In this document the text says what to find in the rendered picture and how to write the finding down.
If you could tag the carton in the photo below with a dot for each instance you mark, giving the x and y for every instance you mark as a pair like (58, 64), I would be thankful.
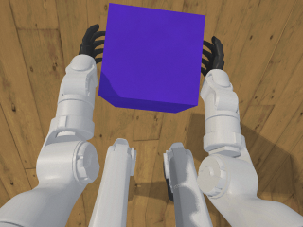
(152, 59)

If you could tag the right robot forearm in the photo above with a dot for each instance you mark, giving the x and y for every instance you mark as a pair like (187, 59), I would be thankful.
(222, 117)

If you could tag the left robot forearm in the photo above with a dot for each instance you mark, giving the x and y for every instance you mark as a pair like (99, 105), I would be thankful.
(76, 103)

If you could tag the left robot upper arm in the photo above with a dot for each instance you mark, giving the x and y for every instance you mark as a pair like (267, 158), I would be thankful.
(63, 170)

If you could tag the right robot hand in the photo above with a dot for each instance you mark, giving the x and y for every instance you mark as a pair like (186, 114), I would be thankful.
(215, 58)

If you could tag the robot left shin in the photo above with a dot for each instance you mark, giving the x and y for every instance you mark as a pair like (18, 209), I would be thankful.
(112, 148)

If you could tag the right robot upper arm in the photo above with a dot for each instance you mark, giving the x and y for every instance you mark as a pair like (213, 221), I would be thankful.
(231, 184)

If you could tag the left robot hand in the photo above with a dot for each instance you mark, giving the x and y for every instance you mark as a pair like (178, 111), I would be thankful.
(89, 44)

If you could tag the right robot thigh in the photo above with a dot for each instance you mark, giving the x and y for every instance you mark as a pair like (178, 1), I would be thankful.
(190, 208)

